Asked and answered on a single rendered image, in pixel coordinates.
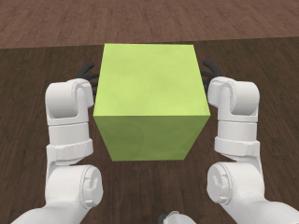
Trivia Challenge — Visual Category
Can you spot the right robot upper arm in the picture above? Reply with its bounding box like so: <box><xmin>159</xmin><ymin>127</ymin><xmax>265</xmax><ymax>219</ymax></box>
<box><xmin>206</xmin><ymin>161</ymin><xmax>299</xmax><ymax>224</ymax></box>

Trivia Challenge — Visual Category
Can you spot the left robot upper arm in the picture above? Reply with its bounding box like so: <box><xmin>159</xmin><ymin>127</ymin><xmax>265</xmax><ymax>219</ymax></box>
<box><xmin>10</xmin><ymin>164</ymin><xmax>104</xmax><ymax>224</ymax></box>

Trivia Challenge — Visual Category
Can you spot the right robot shin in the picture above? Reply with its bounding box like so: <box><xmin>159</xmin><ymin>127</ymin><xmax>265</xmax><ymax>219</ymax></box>
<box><xmin>167</xmin><ymin>211</ymin><xmax>179</xmax><ymax>217</ymax></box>

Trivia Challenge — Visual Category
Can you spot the left robot hand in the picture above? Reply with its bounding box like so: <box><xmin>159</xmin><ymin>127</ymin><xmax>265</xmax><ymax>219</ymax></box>
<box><xmin>75</xmin><ymin>62</ymin><xmax>100</xmax><ymax>104</ymax></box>

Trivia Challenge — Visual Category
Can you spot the robot right thigh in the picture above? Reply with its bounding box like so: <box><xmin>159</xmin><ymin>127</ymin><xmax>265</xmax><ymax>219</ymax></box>
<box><xmin>164</xmin><ymin>214</ymin><xmax>196</xmax><ymax>224</ymax></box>

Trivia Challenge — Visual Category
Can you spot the robot right forearm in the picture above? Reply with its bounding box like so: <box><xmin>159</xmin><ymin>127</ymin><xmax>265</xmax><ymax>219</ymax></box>
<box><xmin>207</xmin><ymin>77</ymin><xmax>265</xmax><ymax>194</ymax></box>

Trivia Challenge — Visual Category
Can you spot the robot left forearm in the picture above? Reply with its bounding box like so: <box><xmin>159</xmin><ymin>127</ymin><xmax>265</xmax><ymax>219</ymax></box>
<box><xmin>45</xmin><ymin>78</ymin><xmax>94</xmax><ymax>201</ymax></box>

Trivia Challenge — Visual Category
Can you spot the right robot hand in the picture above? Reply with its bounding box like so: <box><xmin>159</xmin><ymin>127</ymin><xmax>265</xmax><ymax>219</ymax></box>
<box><xmin>200</xmin><ymin>60</ymin><xmax>223</xmax><ymax>101</ymax></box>

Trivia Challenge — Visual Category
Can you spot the carton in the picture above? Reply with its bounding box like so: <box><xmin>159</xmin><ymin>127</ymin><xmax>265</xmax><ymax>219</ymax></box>
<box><xmin>93</xmin><ymin>43</ymin><xmax>211</xmax><ymax>161</ymax></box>

